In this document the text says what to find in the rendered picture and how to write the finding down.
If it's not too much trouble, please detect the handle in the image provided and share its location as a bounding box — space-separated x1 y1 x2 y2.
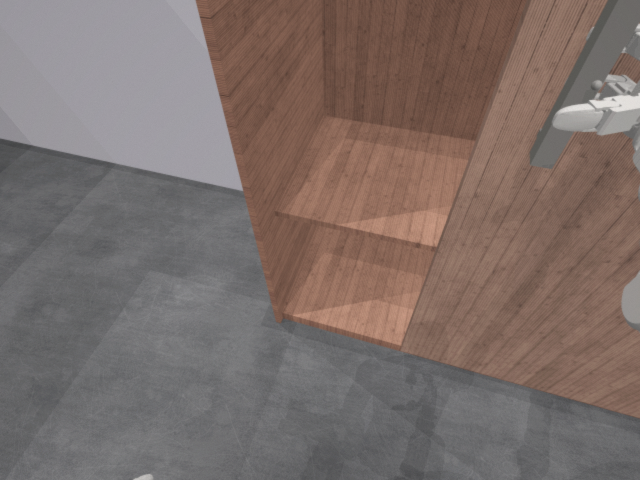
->
530 0 640 169

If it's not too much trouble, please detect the wardrobe door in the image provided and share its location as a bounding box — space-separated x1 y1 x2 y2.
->
401 0 640 418

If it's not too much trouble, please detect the right robot hand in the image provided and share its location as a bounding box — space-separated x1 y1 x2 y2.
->
552 24 640 139

